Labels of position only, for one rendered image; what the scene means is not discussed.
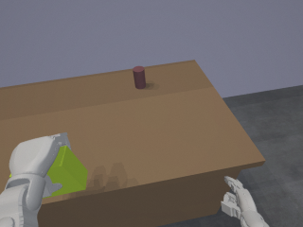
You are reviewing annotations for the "sponge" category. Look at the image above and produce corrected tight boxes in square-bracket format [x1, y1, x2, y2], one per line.
[9, 146, 88, 199]

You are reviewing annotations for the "left robot forearm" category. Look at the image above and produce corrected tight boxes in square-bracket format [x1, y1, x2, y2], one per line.
[0, 173, 46, 227]

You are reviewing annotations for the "table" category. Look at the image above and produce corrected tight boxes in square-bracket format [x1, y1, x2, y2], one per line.
[0, 60, 266, 227]

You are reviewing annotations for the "robot right hand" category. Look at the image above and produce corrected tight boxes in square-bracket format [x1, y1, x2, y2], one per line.
[221, 176, 258, 219]

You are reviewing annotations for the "robot left hand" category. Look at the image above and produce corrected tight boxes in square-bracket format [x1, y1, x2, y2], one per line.
[9, 132, 72, 198]

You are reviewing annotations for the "right robot forearm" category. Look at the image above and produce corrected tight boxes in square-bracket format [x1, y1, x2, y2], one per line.
[240, 210, 269, 227]

